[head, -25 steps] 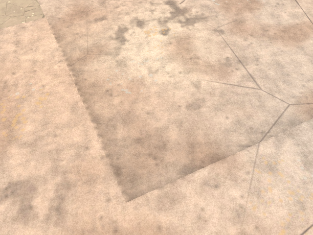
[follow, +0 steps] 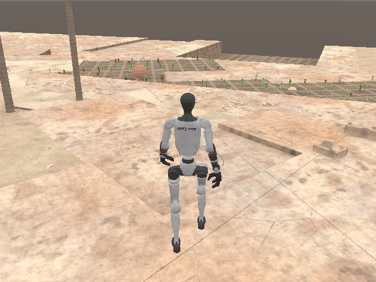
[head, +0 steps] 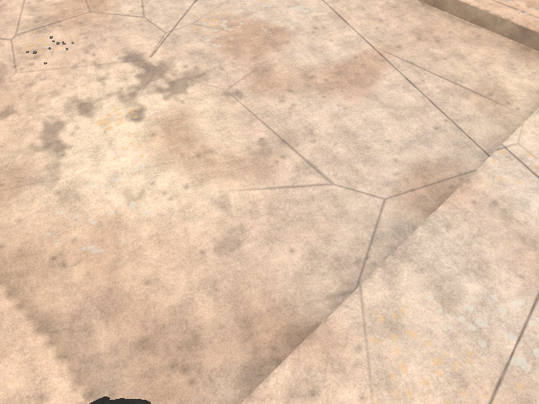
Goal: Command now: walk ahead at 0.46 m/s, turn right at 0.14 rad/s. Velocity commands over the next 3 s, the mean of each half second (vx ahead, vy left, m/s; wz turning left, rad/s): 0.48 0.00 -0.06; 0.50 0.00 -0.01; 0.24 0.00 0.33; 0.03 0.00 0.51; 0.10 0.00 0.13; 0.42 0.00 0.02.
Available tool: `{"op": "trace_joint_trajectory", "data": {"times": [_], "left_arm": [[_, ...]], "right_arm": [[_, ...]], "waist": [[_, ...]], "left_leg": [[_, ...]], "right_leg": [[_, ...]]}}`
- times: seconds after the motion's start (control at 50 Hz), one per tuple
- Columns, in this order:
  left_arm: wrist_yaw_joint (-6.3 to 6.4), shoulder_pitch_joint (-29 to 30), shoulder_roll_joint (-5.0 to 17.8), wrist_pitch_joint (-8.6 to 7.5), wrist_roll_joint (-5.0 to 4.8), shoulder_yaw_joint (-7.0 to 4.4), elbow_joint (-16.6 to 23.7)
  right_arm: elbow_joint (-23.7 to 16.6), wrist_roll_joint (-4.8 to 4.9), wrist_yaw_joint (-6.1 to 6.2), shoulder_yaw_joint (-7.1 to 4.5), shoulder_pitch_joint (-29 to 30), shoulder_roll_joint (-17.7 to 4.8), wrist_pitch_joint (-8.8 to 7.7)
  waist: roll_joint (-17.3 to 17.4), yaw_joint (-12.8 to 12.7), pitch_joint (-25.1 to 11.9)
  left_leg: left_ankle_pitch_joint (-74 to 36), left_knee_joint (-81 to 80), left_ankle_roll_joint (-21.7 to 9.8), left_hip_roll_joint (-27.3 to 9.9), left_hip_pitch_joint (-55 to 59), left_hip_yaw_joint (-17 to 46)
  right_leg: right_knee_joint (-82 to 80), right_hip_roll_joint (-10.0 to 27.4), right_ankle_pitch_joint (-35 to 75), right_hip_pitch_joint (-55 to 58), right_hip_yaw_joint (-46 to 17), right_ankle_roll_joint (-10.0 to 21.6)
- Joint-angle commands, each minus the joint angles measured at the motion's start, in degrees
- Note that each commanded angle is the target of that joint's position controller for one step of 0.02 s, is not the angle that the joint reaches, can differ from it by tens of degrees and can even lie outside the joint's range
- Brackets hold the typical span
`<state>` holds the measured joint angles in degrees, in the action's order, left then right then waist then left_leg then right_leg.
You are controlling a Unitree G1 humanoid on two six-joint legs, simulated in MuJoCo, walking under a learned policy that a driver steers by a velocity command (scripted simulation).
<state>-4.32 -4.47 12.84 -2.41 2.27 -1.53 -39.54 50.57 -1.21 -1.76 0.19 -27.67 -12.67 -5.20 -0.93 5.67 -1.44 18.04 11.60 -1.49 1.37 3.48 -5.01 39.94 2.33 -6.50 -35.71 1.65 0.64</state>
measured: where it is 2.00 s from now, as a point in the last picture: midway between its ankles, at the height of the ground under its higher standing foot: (202, 276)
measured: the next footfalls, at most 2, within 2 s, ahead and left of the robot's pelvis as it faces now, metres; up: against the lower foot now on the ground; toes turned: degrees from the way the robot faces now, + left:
right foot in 0.10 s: +0.23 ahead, -0.11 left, +0.00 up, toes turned -2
left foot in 0.60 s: +0.53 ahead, +0.13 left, -0.04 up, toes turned +3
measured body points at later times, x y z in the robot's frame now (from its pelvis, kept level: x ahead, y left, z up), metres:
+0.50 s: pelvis +0.28 -0.02 +0.00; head +0.30 -0.02 +0.45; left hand +0.23 +0.22 -0.14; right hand +0.47 -0.24 -0.11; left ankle +0.44 +0.11 -0.70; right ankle +0.19 -0.10 -0.74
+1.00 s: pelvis +0.62 +0.06 -0.03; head +0.64 +0.06 +0.42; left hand +0.80 +0.30 -0.13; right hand +0.53 -0.18 -0.17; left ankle +0.51 +0.13 -0.76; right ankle +0.80 -0.05 -0.73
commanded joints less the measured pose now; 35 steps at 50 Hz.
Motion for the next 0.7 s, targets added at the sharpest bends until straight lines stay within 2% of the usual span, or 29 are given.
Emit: {"op": "trace_joint_trajectory", "data": {"times": [0.02, 0.06, 0.08, 0.1, 0.12, 0.14, 0.16, 0.18, 0.2, 0.26, 0.28, 0.3, 0.36, 0.38, 0.4, 0.42, 0.44, 0.46, 0.48, 0.5, 0.52, 0.54, 0.58, 0.6, 0.62, 0.64, 0.66, 0.68, 0.7], "left_arm": [[0.02, 5.84, 3.18, -0.87, 1.21, -0.21, 5.85], [0.50, 4.59, 6.63, -1.52, 1.22, -1.59, 4.93], [1.74, 0.09, 5.89, -0.70, -0.18, -1.92, 2.82], [2.68, -8.98, 6.68, -0.90, 0.51, -2.40, 0.53], [2.87, -15.10, 9.80, -2.48, -0.67, -3.58, -0.69], [2.93, -26.29, 12.22, -2.54, -0.66, -3.58, -2.65], [3.11, -33.57, 9.65, -2.85, 1.61, -3.43, -5.82], [3.23, -27.55, 10.11, -3.73, 1.33, -3.74, -6.47], [3.40, -21.97, 6.57, -3.90, 0.45, -2.59, -5.97], [3.56, -12.52, -0.92, -4.23, 0.52, 0.41, -4.81], [3.71, -11.89, 0.18, -4.72, 0.72, 0.00, -4.57], [3.64, -14.84, 9.54, -3.97, -2.77, -2.98, -6.65], [3.49, -17.38, 6.99, -3.15, -2.92, -2.36, -9.40], [1.51, -18.51, 0.11, -4.68, 4.48, -0.22, -8.42], [2.77, -16.73, 7.14, -3.70, -2.54, -2.79, -9.87], [0.98, -20.05, 2.09, -5.07, 4.58, -0.60, -9.35], [2.57, -17.90, 7.56, -4.09, -3.27, -2.94, -10.14], [3.27, -20.73, 7.54, -3.59, -3.79, -2.67, -10.70], [1.19, -27.79, 2.46, -4.94, 4.81, -0.32, -14.63], [4.24, -25.07, 7.52, -3.68, -1.96, -3.25, -13.46], [2.32, -30.01, 2.57, -4.70, 4.08, -0.69, -15.72], [4.95, -26.82, 8.16, -3.42, -1.44, -3.44, -14.01], [5.96, -26.78, 7.29, -2.63, -1.34, -2.83, -14.74], [2.46, -32.96, 2.02, -3.48, 4.35, -0.16, -18.59], [5.30, -28.00, 4.99, -2.39, -0.93, -2.49, -16.03], [5.64, -30.40, 5.75, -2.37, -1.59, -2.22, -17.26], [5.80, -32.07, 7.49, -2.26, -1.73, -2.40, -18.54], [2.99, -41.05, 7.35, -3.80, 1.93, -1.64, -23.10], [1.64, -38.77, 9.44, -4.22, 0.60, -2.81, -22.77]], "right_arm": [[-0.42, -3.57, -1.50, -2.10, -1.62, -9.83, -1.05], [-1.74, -2.85, -1.32, -3.49, 4.36, -11.63, -1.74], [0.64, 1.59, 0.47, -4.23, 2.30, -11.93, 0.60], [1.66, 2.31, 1.57, -3.50, -2.39, -10.48, 1.21], [1.57, -6.19, -1.81, -1.65, -4.14, -7.94, -0.82], [-1.04, -6.63, -3.34, -0.13, -7.42, -1.90, -1.77], [-1.57, -3.33, -4.18, -1.66, 4.65, -6.00, -1.93], [-2.25, -1.98, -3.39, -2.15, 9.19, -7.07, -2.39], [-2.30, -2.80, -2.01, -2.51, 10.70, -8.51, -2.63], [-2.47, -4.58, -0.51, -0.81, 9.50, -3.37, -0.97], [-2.81, -4.11, -0.65, -0.63, 10.29, -2.66, -0.24], [-2.68, 1.08, -0.17, -2.17, 8.30, -6.00, 1.56], [-5.91, 0.29, -0.55, -1.17, 16.54, -2.71, 2.97], [-5.66, -5.79, -2.16, 0.88, 17.65, 1.73, 2.08], [-4.84, 0.25, -1.23, -1.63, 17.11, -3.07, 2.75], [-6.64, -5.25, -2.43, 0.39, 19.21, -0.76, 1.65], [-6.10, 0.65, -1.21, -2.11, 21.85, -4.97, 2.07], [-6.89, 0.98, -0.54, -1.99, 24.57, -5.84, 2.23], [-7.93, -3.78, -1.31, -0.34, 25.76, -2.72, 1.48], [-8.57, -0.22, -0.51, -2.64, 28.33, -7.38, 1.57], [-8.32, -4.32, -0.72, -0.74, 29.89, -4.25, 1.00], [-10.19, 0.33, -0.73, -2.36, 33.36, -6.30, 0.86], [-9.93, 1.30, -1.16, -2.53, 33.37, -5.37, 1.20], [-9.04, -3.95, -0.81, -0.67, 33.63, -2.25, 1.32], [-9.25, 0.02, -0.87, -2.53, 34.42, -5.26, 1.24], [-8.68, -0.21, -0.62, -3.18, 34.94, -6.75, 0.53], [-7.93, -1.35, -0.67, -3.25, 33.06, -5.53, -0.31], [-7.95, -4.60, 0.24, -2.86, 35.78, -4.14, 0.97], [-6.51, -6.23, 1.15, -3.31, 28.11, -5.22, 1.68]], "waist": [[9.18, -2.83, 3.41], [6.47, -5.16, 4.14], [5.64, -7.12, 4.17], [5.67, -9.47, -1.81], [0.82, -10.95, -10.88], [-11.05, -12.25, -22.53], [-4.79, -17.95, -11.21], [-4.30, -15.19, 1.44], [-2.39, -12.22, 2.97], [-0.78, -3.96, 0.96], [-0.84, -3.49, 1.34], [1.34, -2.62, 2.70], [-1.89, -3.59, 5.44], [-3.03, -5.82, 1.26], [-4.07, -3.46, 3.56], [-1.31, -6.24, 2.69], [-1.93, -4.65, 4.45], [-2.36, -7.21, 4.28], [-1.32, -8.50, 6.18], [-1.46, -8.50, 6.47], [1.50, -11.22, 6.57], [-0.83, -11.27, 8.05], [-1.73, -11.71, 7.82], [1.30, -11.56, 7.21], [-1.10, -12.90, 12.36], [4.06, -14.09, 10.02], [4.33, -13.83, 6.60], [3.11, -12.96, -2.87], [0.30, -9.27, -1.76]], "left_leg": [[-34.95, -1.74, -11.70, -17.84, -3.13, 9.06], [-38.49, 0.67, -11.44, -18.12, 2.70, 7.13], [-54.71, 11.64, -6.22, -12.46, 0.60, 1.23], [-57.83, 23.05, -4.09, -11.69, -6.90, 1.15], [-42.02, 29.86, -3.76, -9.95, -20.47, 1.92], [4.29, 46.09, -0.58, 1.62, -37.82, 2.48], [9.99, 59.09, -1.87, 1.26, -48.27, 10.50], [5.24, 62.82, -3.49, -2.35, -52.86, 11.88], [2.75, 60.60, -4.58, -4.81, -49.42, 11.36], [-0.72, 53.85, -4.20, -9.18, -38.58, 11.09], [-0.46, 51.81, -3.20, -9.16, -38.89, 10.24], [-3.99, 48.11, -0.74, -8.17, -35.04, 6.09], [-15.00, 34.59, 1.74, -7.13, -30.78, 2.74], [-20.57, 34.26, 0.77, -6.38, -29.81, 4.10], [-26.08, 33.85, 0.52, -6.25, -28.43, 1.96], [-29.37, 33.00, -0.15, -6.84, -31.56, 6.88], [-31.10, 27.73, -0.32, -5.93, -31.36, 2.03], [-30.11, 27.76, -0.20, -5.54, -29.78, 1.87], [-29.92, 26.05, -0.09, -10.15, -45.42, 14.02], [-29.08, 23.51, -0.99, -8.35, -47.70, 6.86], [-26.93, 18.61, -0.47, -10.46, -55.67, 13.17], [-28.68, 14.56, -0.70, -7.86, -47.40, 5.59], [-27.48, 16.05, -1.29, -5.83, -33.45, 3.82], [-24.88, 16.14, -2.25, -7.56, -36.03, 7.88], [-25.75, 9.62, -1.72, -6.94, -36.99, 5.49], [-23.53, 8.08, -0.85, -2.57, -34.89, 1.98], [-20.04, 7.40, -0.92, 0.04, -29.55, 0.26], [-17.02, 6.59, 0.02, -2.27, -20.13, 0.38], [-15.03, 5.98, -0.63, -1.09, -7.32, -1.53]], "right_leg": [[-2.81, -0.34, 3.03, 3.45, -1.66, 2.98], [-6.66, -1.98, 0.26, 2.68, -0.49, 4.86], [-9.57, -7.28, -6.14, 11.74, 7.91, 5.49], [-8.92, -6.62, -1.69, 28.58, 5.28, 7.34], [-4.03, 0.43, 10.19, 48.51, -5.21, 14.33], [-15.12, 15.64, -1.90, 69.16, -33.66, 26.25], [-24.00, 16.19, -17.52, 62.06, -42.51, 21.63], [-26.07, 15.35, -23.54, 49.21, -36.69, 17.77], [-28.06, 14.00, -19.78, 40.37, -31.28, 16.55], [-32.20, 11.84, -4.95, 25.36, -20.57, 15.32], [-33.48, 10.82, -3.96, 23.89, -17.94, 15.58], [-32.78, 9.50, 11.14, 21.65, -13.11, 12.95], [-32.46, 3.94, 18.49, 16.47, -3.30, 10.12], [-32.10, 4.39, 11.38, 15.99, -3.89, 13.77], [-31.00, 3.98, 15.00, 18.21, -2.23, 10.44], [-29.11, 5.80, 8.57, 17.59, -5.70, 14.56], [-29.81, 4.41, 11.19, 21.79, -2.86, 10.55], [-29.13, 5.50, 13.03, 23.01, -4.12, 9.78], [-24.45, 11.80, 8.94, 37.01, -11.68, 14.00], [-23.86, 9.93, 12.18, 41.92, -7.69, 11.04], [-20.80, 13.22, 7.70, 50.12, -12.96, 13.36], [-20.65, 8.57, 6.38, 43.31, -7.57, 10.40], [-18.33, 8.43, 5.73, 32.80, -7.78, 9.14], [-19.67, 11.86, 7.84, 37.92, -10.94, 11.35], [-15.18, 6.17, 6.60, 36.61, -7.54, 8.42], [-11.87, 2.96, 13.70, 39.37, -6.00, 7.25], [-7.44, 2.02, 21.44, 41.04, -5.64, 6.58], [-6.12, -1.32, 26.59, 43.98, -1.44, 4.45], [-1.21, -4.82, 32.08, 33.93, 0.35, 1.71]]}}
Over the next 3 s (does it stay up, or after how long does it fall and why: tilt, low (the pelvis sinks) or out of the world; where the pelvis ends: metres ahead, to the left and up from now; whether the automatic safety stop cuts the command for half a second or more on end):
stays up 1.12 0.29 -0.10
